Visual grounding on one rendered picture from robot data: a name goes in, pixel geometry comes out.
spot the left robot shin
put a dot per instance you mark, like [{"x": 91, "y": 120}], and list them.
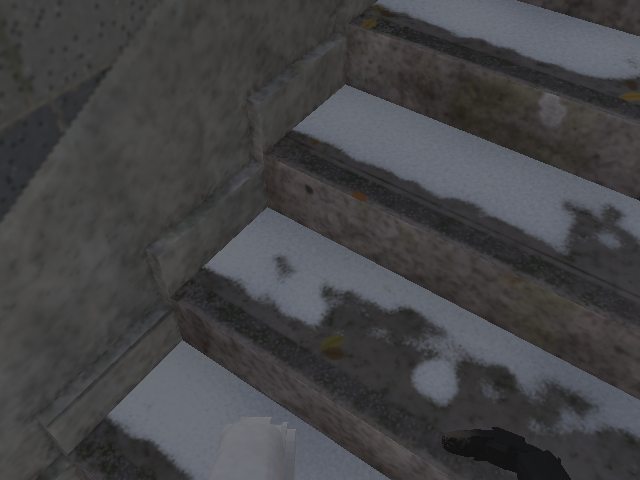
[{"x": 223, "y": 431}]

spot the right robot hand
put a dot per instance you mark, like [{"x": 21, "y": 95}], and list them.
[{"x": 506, "y": 450}]

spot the robot left thigh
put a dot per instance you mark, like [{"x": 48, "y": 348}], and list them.
[{"x": 255, "y": 449}]

